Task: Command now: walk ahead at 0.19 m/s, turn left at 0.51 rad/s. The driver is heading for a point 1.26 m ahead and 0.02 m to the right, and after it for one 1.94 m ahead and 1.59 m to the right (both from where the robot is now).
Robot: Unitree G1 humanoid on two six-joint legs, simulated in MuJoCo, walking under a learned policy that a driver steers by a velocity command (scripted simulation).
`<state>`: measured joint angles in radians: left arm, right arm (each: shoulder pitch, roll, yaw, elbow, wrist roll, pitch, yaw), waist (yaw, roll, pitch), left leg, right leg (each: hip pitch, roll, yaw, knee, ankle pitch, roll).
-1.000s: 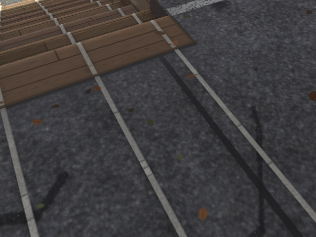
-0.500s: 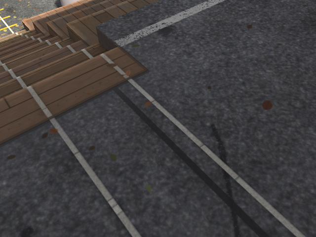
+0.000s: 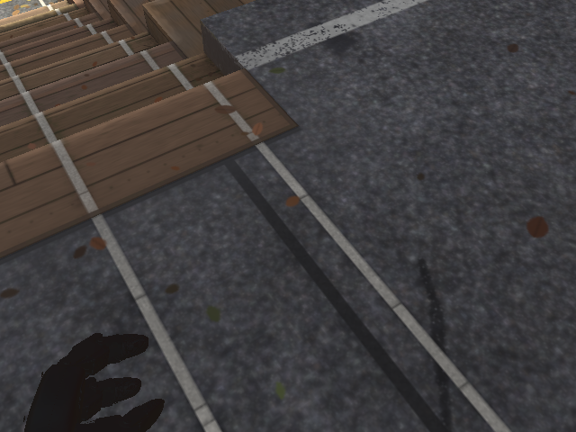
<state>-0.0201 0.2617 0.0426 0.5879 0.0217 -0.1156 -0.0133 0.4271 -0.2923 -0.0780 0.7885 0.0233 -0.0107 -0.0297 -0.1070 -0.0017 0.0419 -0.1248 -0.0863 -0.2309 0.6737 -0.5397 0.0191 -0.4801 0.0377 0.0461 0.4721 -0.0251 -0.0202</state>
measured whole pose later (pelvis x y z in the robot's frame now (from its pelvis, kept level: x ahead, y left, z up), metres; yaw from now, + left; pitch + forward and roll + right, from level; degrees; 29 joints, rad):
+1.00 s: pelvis +0.07 -0.01 +0.02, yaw -6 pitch +2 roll +2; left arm 0.20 0.30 0.06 0.71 -0.01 0.01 0.01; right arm 0.10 -0.33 -0.10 0.73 -0.01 0.03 -0.05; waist 0.01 0.04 0.06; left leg -0.54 0.01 -0.02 1.11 -0.42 -0.07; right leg -0.25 0.03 0.03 0.47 -0.24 -0.07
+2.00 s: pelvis +0.46 -0.02 +0.01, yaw +9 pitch +1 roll -2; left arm 0.15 0.27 0.05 0.69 0.01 -0.10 -0.02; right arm 0.34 -0.31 -0.05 0.73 0.03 -0.03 -0.01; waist -0.02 0.04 0.03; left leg -0.41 0.00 -0.09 1.18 -0.39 0.01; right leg -0.31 0.04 -0.03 0.46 -0.17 -0.03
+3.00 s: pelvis +0.95 +0.02 +0.01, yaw -15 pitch +1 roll +1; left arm 0.17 0.31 0.07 0.65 -0.01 -0.02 -0.02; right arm 0.14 -0.32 -0.06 0.71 0.00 -0.07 -0.02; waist 0.01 0.01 0.11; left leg -0.51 0.04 -0.04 1.22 -0.46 -0.06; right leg -0.37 0.09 0.01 0.50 -0.14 -0.10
